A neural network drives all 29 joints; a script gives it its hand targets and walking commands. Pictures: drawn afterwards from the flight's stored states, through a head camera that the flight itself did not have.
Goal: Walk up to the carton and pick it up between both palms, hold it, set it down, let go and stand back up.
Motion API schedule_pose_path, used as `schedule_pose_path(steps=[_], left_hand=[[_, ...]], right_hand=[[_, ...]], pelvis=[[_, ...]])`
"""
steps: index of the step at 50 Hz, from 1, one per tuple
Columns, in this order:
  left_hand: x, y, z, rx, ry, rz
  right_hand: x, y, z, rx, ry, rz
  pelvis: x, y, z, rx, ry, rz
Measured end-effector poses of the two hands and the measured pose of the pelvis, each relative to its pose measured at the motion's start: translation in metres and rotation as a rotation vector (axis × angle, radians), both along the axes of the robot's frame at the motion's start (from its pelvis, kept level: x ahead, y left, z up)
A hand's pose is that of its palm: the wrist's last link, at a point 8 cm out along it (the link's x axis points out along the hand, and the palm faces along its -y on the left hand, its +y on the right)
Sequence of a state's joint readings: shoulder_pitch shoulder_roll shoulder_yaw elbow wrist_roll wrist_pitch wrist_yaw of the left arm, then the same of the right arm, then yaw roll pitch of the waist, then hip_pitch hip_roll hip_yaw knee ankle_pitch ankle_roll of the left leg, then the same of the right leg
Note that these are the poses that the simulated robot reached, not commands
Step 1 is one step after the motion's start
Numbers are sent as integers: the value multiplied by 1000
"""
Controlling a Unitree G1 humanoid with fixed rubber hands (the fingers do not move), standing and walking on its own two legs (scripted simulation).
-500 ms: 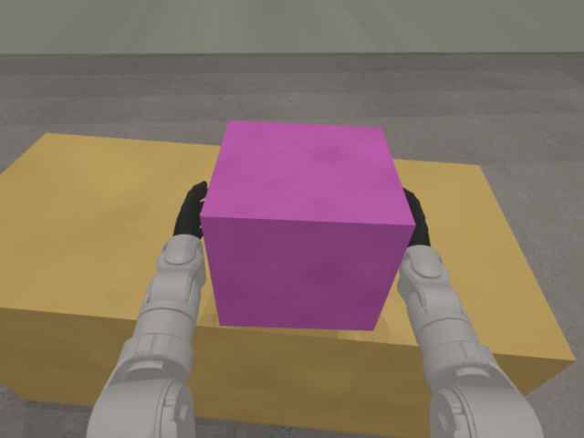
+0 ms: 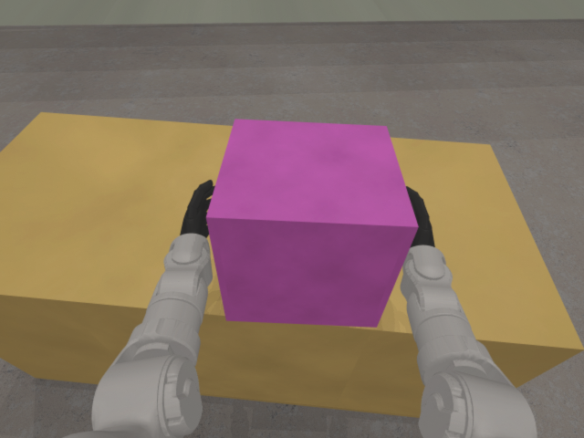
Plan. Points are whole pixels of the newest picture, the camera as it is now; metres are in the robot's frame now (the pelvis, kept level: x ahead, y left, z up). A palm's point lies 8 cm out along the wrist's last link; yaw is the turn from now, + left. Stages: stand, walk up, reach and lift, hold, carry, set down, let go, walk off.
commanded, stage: set down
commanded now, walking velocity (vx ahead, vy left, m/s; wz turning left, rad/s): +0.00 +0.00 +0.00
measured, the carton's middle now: (306, 223) +0.42 +0.01 +0.05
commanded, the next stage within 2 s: none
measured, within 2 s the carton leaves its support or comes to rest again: rests again in 1.42 s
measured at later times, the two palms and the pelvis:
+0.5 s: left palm (208, 235) +0.41 +0.16 +0.02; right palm (412, 247) +0.40 -0.17 +0.02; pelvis +0.01 +0.00 +0.00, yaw +0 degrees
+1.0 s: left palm (210, 256) +0.41 +0.17 -0.03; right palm (403, 263) +0.40 -0.16 -0.02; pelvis +0.00 +0.00 -0.01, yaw +1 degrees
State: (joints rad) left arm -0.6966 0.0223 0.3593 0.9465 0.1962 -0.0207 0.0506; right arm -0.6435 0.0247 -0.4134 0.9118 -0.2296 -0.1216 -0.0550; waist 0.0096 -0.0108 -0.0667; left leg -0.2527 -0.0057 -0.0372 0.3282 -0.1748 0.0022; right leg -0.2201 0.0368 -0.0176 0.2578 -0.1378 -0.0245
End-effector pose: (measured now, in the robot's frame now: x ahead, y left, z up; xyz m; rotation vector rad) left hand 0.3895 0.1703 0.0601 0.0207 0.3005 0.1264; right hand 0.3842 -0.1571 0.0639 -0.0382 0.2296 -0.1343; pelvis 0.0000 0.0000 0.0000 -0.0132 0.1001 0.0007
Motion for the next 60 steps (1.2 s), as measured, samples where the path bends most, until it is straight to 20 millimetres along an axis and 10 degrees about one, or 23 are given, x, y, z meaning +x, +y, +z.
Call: schedule_pose_path(steps=[34,60], left_hand=[[28,-8,-58,29,57,-22],[10,-7,-86,8,40,10]], right_hand=[[23,-8,-60,-31,54,-4],[14,-8,-85,10,32,9]], pelvis=[[13,-1,-7,-6,216,5],[-10,-1,-20,-10,336,7]])
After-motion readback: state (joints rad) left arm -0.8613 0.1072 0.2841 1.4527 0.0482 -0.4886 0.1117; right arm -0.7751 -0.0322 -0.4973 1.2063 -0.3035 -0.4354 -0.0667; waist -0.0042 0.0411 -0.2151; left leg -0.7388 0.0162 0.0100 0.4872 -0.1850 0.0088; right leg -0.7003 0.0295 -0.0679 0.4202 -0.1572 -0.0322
